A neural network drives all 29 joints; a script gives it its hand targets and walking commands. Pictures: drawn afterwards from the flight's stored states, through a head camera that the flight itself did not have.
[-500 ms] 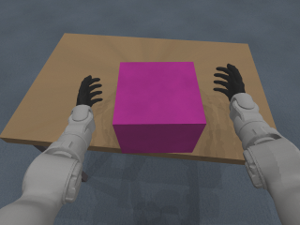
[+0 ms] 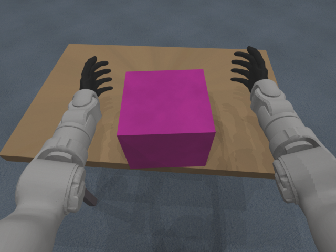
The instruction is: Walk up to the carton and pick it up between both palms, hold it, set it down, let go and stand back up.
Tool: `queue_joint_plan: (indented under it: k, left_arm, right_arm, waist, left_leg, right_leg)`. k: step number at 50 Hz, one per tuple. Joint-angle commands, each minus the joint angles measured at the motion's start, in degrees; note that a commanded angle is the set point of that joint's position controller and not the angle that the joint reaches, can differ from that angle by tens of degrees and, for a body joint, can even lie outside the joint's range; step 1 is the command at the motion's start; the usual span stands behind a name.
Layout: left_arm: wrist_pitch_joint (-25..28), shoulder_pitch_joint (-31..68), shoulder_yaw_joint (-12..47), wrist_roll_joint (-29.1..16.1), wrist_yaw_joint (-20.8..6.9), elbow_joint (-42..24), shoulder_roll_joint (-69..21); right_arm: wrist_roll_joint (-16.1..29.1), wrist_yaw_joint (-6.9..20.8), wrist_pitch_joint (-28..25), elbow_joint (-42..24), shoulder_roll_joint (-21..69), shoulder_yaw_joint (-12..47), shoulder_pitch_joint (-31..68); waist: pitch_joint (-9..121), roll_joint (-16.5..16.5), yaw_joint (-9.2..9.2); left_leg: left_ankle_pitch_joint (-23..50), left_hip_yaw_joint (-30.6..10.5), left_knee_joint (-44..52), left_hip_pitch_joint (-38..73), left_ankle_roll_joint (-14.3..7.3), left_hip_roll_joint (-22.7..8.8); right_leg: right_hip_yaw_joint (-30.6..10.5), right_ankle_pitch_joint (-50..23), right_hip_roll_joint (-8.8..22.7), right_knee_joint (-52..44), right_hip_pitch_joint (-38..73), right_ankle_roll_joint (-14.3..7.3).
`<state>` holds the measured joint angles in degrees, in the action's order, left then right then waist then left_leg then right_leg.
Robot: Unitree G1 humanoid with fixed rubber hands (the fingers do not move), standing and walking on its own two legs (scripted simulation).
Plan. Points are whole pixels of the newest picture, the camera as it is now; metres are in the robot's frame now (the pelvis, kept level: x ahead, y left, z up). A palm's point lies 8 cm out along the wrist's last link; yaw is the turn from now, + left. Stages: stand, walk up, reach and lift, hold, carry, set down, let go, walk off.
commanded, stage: set down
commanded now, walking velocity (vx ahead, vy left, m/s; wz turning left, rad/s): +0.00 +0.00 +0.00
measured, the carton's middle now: (166, 119) +0.46 +0.04 +0.01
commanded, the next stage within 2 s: none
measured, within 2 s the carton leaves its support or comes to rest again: neither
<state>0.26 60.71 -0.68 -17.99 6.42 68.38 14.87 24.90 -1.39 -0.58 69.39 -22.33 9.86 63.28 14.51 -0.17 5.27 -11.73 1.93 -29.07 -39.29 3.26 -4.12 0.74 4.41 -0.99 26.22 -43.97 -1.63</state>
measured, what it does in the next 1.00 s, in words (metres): stands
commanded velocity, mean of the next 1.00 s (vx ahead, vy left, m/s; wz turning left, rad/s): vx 0.00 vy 0.00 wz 0.00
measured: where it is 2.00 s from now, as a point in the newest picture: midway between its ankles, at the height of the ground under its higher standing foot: outside the picture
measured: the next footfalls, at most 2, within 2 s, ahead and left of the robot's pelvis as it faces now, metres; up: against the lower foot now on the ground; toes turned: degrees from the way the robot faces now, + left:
none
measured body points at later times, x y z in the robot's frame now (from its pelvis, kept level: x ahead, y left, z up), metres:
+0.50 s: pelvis -0.01 +0.00 +0.01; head +0.03 +0.00 +0.46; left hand +0.32 +0.22 +0.05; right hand +0.34 -0.20 +0.05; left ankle +0.00 +0.16 -0.73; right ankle +0.06 -0.10 -0.73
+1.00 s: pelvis +0.04 +0.01 +0.02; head +0.06 +0.03 +0.47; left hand +0.29 +0.22 +0.00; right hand +0.33 -0.19 +0.02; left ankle +0.00 +0.16 -0.73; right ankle +0.06 -0.10 -0.73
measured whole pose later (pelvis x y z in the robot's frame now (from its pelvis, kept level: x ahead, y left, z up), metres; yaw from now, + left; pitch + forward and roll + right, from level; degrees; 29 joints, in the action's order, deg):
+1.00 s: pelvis +0.04 +0.01 +0.02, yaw +2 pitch -1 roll -1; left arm -6.3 -2.7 -4.6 -0.4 4.8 15.8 3.4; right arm 16.6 1.6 -10.7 33.6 -14.3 2.9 5.2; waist -2.9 -1.6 0.3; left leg -13.3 -0.6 -19.5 -5.5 2.7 -3.3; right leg 2.1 7.4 -0.6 17.5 -9.5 -0.6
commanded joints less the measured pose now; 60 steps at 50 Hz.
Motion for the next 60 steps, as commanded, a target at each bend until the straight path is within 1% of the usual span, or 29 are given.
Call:
queue_joint_plan:
  k: [1, 3, 4, 5, 6, 7, 8, 9, 11, 14, 16, 19, 22, 26, 27, 29, 31, 33, 35, 37, 40, 42, 43, 45, 49, 51, 54, 56, 60]
  left_arm:
    - [0.2, 26.3, -0.5, -0.3, -0.1, -7.2, 12.4]
    - [0.3, 27.3, -0.3, -0.7, 0.1, -10.8, 12.8]
    - [-2.9, -33.4, -6.1, 15.8, -2.5, -19.9, -13.0]
    - [-4.3, -23.9, -6.6, 20.1, -6.4, -26.8, -7.5]
    - [-6.2, -20.5, -6.9, 19.7, -6.5, -28.2, -8.6]
    - [-5.6, -24.3, -8.4, 20.0, -7.0, -32.1, -6.4]
    - [-6.2, -24.7, -9.2, 20.1, -6.6, -38.2, -5.3]
    - [-6.5, -25.2, -11.3, 20.2, -5.9, -45.1, -4.2]
    - [-5.8, -24.8, -13.6, 20.0, -4.0, -55.7, -1.8]
    - [-1.7, -18.3, -7.9, 13.1, -0.2, -70.3, 2.0]
    - [0.7, -18.7, -3.4, 9.6, 3.3, -69.6, 1.5]
    - [1.9, -22.2, 1.0, 4.3, 5.5, -65.7, 1.4]
    - [0.6, -26.1, 2.1, 2.3, 5.0, -61.2, 1.8]
    - [-3.4, -35.0, -0.6, 6.3, 2.7, -54.5, -0.9]
    - [-5.5, -9.3, 0.6, 5.1, 2.3, -44.4, 3.4]
    - [-6.0, -4.2, 0.2, 3.2, 3.9, -39.9, 3.4]
    - [-5.3, 9.8, 1.4, 0.5, 6.3, -38.0, 5.2]
    - [-5.9, 13.1, 1.1, 0.6, 7.1, -31.8, 5.8]
    - [-8.2, 11.7, -0.2, 2.1, 6.4, -24.2, 5.5]
    - [-10.3, -4.0, -3.0, 7.0, 4.5, -22.6, 1.2]
    - [-11.2, -34.5, -9.3, 18.7, -1.8, -35.3, -6.1]
    - [-11.3, -44.5, -9.4, 22.5, -5.3, -45.5, -8.7]
    - [-11.0, -46.2, -8.4, 22.8, -6.0, -48.2, -9.2]
    - [-7.6, -46.9, -7.6, 21.7, -4.9, -58.3, -8.1]
    - [0.4, -42.6, -2.3, 15.3, 0.7, -77.0, -3.6]
    - [3.4, -38.7, -0.4, 11.3, 3.8, -82.5, -0.6]
    - [5.8, -46.7, 2.1, 8.7, 5.7, -81.9, -1.1]
    - [6.1, -53.7, 2.2, 8.6, 4.7, -77.5, -2.2]
    - [3.3, -60.8, 1.7, 10.6, 2.7, -68.5, -6.0]
  right_arm:
    - [1.4, 0.1, 0.4, -7.4, -8.0, -1.1, 30.3]
    - [2.2, 0.3, 0.6, -9.5, -8.2, -1.1, 29.8]
    - [1.3, 1.7, -2.9, -1.2, -2.2, 8.8, -27.5]
    - [-1.9, -0.7, -9.4, -9.9, -0.5, -2.5, -23.5]
    - [-4.3, -1.7, -10.7, -13.6, -0.3, -3.4, -20.6]
    - [-2.9, -2.1, -11.2, -12.4, 1.8, 0.1, -21.6]
    - [-3.3, -1.7, -12.6, -16.6, -0.2, -2.5, -21.7]
    - [-4.1, -1.6, -12.3, -24.1, -1.7, -4.3, -21.2]
    - [-6.4, -1.3, -11.1, -36.7, -1.0, -7.5, -20.7]
    - [-10.6, 0.2, -10.6, -56.7, -3.7, -15.5, -12.5]
    - [-11.5, 2.2, -8.6, -60.9, -2.0, -17.0, -16.0]
    - [-11.0, 4.1, -5.5, -60.8, -0.9, -17.1, -23.1]
    - [-10.5, 4.7, -3.8, -57.0, -2.1, -16.4, -26.9]
    - [-10.5, 5.3, -3.1, -47.7, -2.6, -14.9, -34.5]
    - [-10.7, 4.9, -2.1, -44.1, -5.0, -16.1, -10.0]
    - [-9.9, 5.6, -0.8, -42.7, -5.7, -15.1, -5.9]
    - [-9.0, 6.1, 1.2, -40.1, -7.7, -14.8, 5.8]
    - [-7.1, 6.3, 3.5, -32.6, -8.1, -11.8, 8.9]
    - [-5.4, 6.4, 5.9, -23.3, -8.7, -9.5, 8.4]
    - [-3.1, 6.6, 6.0, -14.5, -8.4, -5.8, -5.5]
    - [-1.6, 4.7, -1.1, -13.2, -6.3, -2.9, -32.2]
    - [-5.1, 2.7, -6.5, -21.8, -3.4, -4.9, -38.8]
    - [-7.3, 1.9, -8.5, -26.1, -2.9, -6.6, -39.6]
    - [-8.7, 1.3, -11.8, -36.7, -1.8, -9.5, -41.2]
    - [-8.5, 3.4, -15.5, -59.0, -3.3, -13.4, -39.9]
    - [-8.2, 4.5, -15.1, -66.7, -4.1, -14.9, -38.1]
    - [-7.2, 5.5, -14.8, -68.8, -4.4, -14.1, -46.3]
    - [-6.6, 5.5, -15.6, -66.2, -5.0, -13.6, -52.2]
    - [-5.3, 6.1, -15.4, -57.9, -5.7, -12.3, -59.1]
  waist:
    - [32.7, -7.1, 0.02]
    - [35.7, -5.3, 0.52]
    - [24.8, -5.2, -2.69]
    - [23.1, -1.7, -6.50]
    - [14.9, -2.8, -9.18]
    - [8.7, -1.7, -5.47]
    - [4.4, 1.3, -3.14]
    - [4.3, 0.3, -1.90]
    - [4.2, -0.8, -2.19]
    - [13.0, -0.4, -3.53]
    - [14.8, -1.1, -4.32]
    - [17.2, -1.9, -4.53]
    - [16.3, -1.8, -4.06]
    - [7.0, -3.3, -2.60]
    - [3.8, -2.3, -2.86]
    - [5.2, -3.6, -0.33]
    - [11.8, -4.9, 0.06]
    - [16.1, -6.0, 0.49]
    - [16.2, -5.2, 0.30]
    - [11.2, -4.8, 0.18]
    - [8.5, -3.6, -2.83]
    - [0.8, -3.7, -5.90]
    - [-3.3, -4.6, -7.23]
    - [-4.8, -2.9, -6.75]
    - [4.3, 2.2, -6.01]
    - [8.6, 3.3, -5.42]
    - [12.3, 2.3, -4.74]
    - [12.0, 0.6, -4.61]
    - [4.6, -1.1, -4.00]
  left_leg:
    - [7.7, 3.0, 4.3, 3.8, -1.3, 4.9]
    - [9.3, 3.0, 4.6, 4.6, -0.9, 5.0]
    - [34.6, -1.6, 7.3, 25.1, 0.1, 3.2]
    - [25.5, -1.8, 15.2, 11.7, -1.9, 6.0]
    - [18.0, -5.9, 25.4, 15.2, -5.6, 3.7]
    - [32.1, -2.0, 17.1, 30.2, -2.1, 3.2]
    - [32.7, 1.5, 13.5, 31.1, -0.6, 4.7]
    - [25.2, 2.3, 14.0, 29.0, -0.8, 5.3]
    - [17.7, 2.7, 14.9, 23.7, -1.3, 6.0]
    - [5.5, 3.4, 11.5, 17.3, -2.1, 7.8]
    - [-2.8, 2.5, 11.4, 14.8, -3.5, 7.0]
    - [-5.6, 1.5, 11.0, 14.6, -4.3, 6.1]
    - [-4.0, 0.7, 11.4, 16.5, -4.0, 5.6]
    - [0.7, 0.3, 13.3, 23.0, -3.6, 4.9]
    - [-6.4, 0.0, 12.0, 15.1, -3.6, 5.1]
    - [-11.2, 0.2, 11.9, 15.4, -4.8, 4.3]
    - [-10.3, 0.4, 10.4, 13.1, -4.8, 4.1]
    - [-6.2, -0.1, 8.7, 13.1, -4.6, 3.8]
    - [-6.3, -0.5, 9.1, 13.1, -4.5, 3.8]
    - [2.6, -1.1, 10.3, 18.3, -3.7, 3.7]
    - [24.7, -0.2, 10.5, 31.0, -1.3, 5.7]
    - [26.2, 0.0, 11.7, 30.3, -1.0, 6.8]
    - [22.2, -0.1, 12.9, 28.9, -1.3, 7.1]
    - [20.0, 0.7, 13.2, 29.0, -1.1, 7.4]
    - [21.9, 1.7, 9.3, 30.7, 0.6, 6.8]
    - [17.1, 1.7, 8.7, 28.4, 0.7, 6.1]
    - [17.5, 0.8, 7.0, 29.6, 0.3, 5.3]
    - [20.2, 0.5, 6.6, 30.8, 0.3, 5.1]
    - [21.8, -0.1, 8.7, 35.2, 0.7, 4.5]
  right_leg:
    - [-1.3, -9.4, -1.1, 1.0, 42.2, 2.6]
    - [-1.3, -11.5, -0.8, 1.1, 43.9, 2.5]
    - [-0.4, -47.0, -3.3, 1.7, 71.6, 0.8]
    - [-1.5, -58.5, 1.4, 1.3, 66.7, 3.6]
    - [-2.9, -50.1, 2.9, 0.5, 59.0, 7.5]
    - [-0.5, -38.7, -1.0, -1.5, 57.0, 6.2]
    - [0.4, -28.6, -1.8, -6.1, 52.7, 2.7]
    - [1.0, -27.1, -2.1, -7.2, 54.1, 1.7]
    - [0.7, -22.1, -1.8, -5.8, 56.9, 3.0]
    - [-0.7, -2.6, -1.2, -5.2, 51.4, 2.5]
    - [-2.1, 5.7, 0.4, -4.1, 49.4, 1.2]
    - [-2.9, 7.4, 1.0, -2.6, 47.8, 1.2]
    - [-2.7, 4.6, 0.1, -2.3, 46.8, 1.4]
    - [-2.2, 6.0, -0.7, -5.8, 45.1, 1.5]
    - [-1.4, 17.3, -1.0, -6.0, 33.9, 1.1]
    - [-1.9, 23.4, -0.9, -6.6, 31.4, 1.2]
    - [-2.6, 20.5, -0.3, -5.0, 31.1, 0.9]
    - [-3.3, 13.6, 0.0, -3.3, 34.0, 0.9]
    - [-3.7, 12.1, 0.1, -3.2, 36.9, 0.7]
    - [-3.2, 3.0, -0.9, -4.0, 43.6, 0.4]
    - [-2.3, -23.1, -1.9, -6.4, 57.1, 1.7]
    - [-1.2, -32.0, -1.8, -6.8, 59.6, 3.0]
    - [-0.8, -31.4, -1.6, -6.9, 58.3, 3.5]
    - [0.1, -25.2, -2.0, -7.4, 55.2, 2.9]
    - [0.7, -16.7, -2.5, -5.6, 48.5, 0.5]
    - [0.0, -13.0, -1.9, -4.0, 45.9, 0.3]
    - [-0.8, -14.3, -2.1, -2.6, 43.7, 0.0]
    - [-1.2, -17.3, -2.4, -2.5, 44.9, 0.0]
    - [-0.8, -13.3, -3.1, -6.1, 43.5, -1.0]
